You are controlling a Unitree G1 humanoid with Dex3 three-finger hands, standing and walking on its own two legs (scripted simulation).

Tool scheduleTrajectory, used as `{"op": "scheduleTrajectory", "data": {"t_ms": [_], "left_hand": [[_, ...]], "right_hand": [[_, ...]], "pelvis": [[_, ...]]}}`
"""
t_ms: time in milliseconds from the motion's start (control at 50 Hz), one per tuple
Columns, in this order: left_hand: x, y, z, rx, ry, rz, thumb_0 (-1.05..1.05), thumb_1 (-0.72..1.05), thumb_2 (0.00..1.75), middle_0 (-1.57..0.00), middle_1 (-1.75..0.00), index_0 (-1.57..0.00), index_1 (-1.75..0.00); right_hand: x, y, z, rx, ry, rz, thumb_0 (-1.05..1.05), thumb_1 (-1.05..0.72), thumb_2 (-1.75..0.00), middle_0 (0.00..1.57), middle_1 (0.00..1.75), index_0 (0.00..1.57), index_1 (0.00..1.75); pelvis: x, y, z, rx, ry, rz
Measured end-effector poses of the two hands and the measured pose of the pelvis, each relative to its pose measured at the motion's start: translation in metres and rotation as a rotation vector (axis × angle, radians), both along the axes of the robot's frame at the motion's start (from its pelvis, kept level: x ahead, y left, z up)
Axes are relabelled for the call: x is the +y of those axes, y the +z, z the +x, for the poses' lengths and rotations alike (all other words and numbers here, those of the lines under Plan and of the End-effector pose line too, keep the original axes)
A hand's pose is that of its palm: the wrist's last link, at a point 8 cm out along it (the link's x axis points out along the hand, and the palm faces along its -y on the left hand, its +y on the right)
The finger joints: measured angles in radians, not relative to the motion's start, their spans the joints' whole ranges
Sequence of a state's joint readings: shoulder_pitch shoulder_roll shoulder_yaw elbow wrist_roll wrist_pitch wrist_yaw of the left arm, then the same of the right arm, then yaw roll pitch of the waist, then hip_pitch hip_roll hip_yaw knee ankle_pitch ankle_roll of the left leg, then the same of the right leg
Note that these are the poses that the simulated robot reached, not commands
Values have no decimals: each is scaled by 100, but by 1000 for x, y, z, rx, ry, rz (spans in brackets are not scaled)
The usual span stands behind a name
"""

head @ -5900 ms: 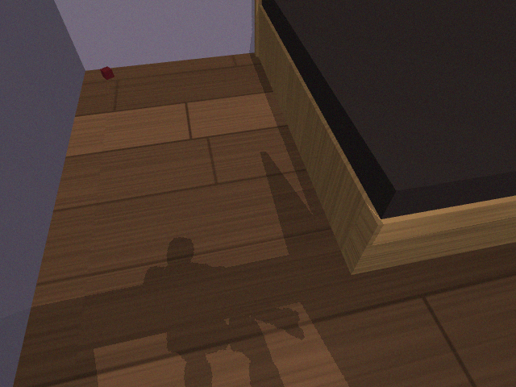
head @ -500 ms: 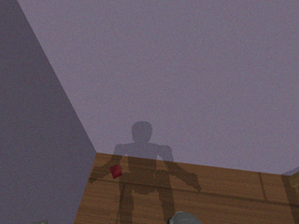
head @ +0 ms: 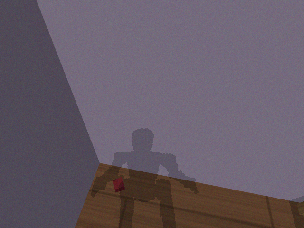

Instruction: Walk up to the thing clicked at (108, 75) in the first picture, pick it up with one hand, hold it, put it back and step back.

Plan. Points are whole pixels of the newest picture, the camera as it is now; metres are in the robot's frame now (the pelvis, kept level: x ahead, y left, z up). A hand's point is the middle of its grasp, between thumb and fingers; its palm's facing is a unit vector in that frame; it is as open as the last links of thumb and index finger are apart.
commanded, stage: walk up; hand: left
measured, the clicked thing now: (118, 184) +0.46 +0.19 -0.73
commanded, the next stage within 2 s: stand in 1.14 s
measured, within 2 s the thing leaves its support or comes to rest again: neither
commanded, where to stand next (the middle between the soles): +0.08 -0.03 m, yaw -1 degrees
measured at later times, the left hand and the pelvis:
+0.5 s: hand out of the picture +0.10 +0.25 -0.14, palm faces +0.00 -0.94 -0.34, open 7.4 cm; pelvis +0.02 -0.01 +0.02, yaw +0 degrees
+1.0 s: hand out of the picture +0.11 +0.24 -0.14, palm faces -0.01 -0.95 -0.33, open 7.4 cm; pelvis +0.02 -0.01 +0.02, yaw +0 degrees
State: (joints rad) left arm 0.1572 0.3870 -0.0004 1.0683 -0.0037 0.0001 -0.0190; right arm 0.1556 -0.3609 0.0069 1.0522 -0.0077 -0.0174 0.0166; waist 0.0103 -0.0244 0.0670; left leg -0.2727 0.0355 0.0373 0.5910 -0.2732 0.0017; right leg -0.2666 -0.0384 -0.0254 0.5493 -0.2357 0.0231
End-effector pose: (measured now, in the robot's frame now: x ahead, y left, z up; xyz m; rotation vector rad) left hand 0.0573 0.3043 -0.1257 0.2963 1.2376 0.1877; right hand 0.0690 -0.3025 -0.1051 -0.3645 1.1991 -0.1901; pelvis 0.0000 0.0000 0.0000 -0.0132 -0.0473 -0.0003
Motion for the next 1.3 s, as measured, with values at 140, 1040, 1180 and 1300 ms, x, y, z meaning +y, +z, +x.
{"op": "scheduleTrajectory", "data": {"t_ms": [140, 1040, 1180, 1300], "left_hand": [[-4, 8, 1, 36, 29, 2, 0, 90, 90, -20, -30, -20, -30], [-23, 23, 46, -11, 3, 4, 0, 90, 90, -20, -30, -20, -30], [-22, 24, 46, -10, 5, 7, 0, 90, 90, -20, -30, -20, -30], [-22, 24, 44, -7, 3, 12, 0, 90, 90, -20, -30, -20, -30]], "right_hand": [[6, 4, 42, -44, 25, 24, 1, -90, -90, 21, 30, 20, 30], [-6, 0, 19, 38, -52, 43, 1, -90, -90, 21, 30, 20, 30], [-5, 2, 30, 17, -43, 45, 1, -90, -90, 21, 30, 20, 30], [-5, 3, 36, 8, -34, 46, 1, -90, -90, 21, 30, 20, 30]], "pelvis": [[-2, 8, 11, 3, 5, 5], [-12, 18, 24, 6, 4, 13], [-13, 18, 26, 6, 5, 13], [-14, 18, 26, 9, 7, 14]]}}
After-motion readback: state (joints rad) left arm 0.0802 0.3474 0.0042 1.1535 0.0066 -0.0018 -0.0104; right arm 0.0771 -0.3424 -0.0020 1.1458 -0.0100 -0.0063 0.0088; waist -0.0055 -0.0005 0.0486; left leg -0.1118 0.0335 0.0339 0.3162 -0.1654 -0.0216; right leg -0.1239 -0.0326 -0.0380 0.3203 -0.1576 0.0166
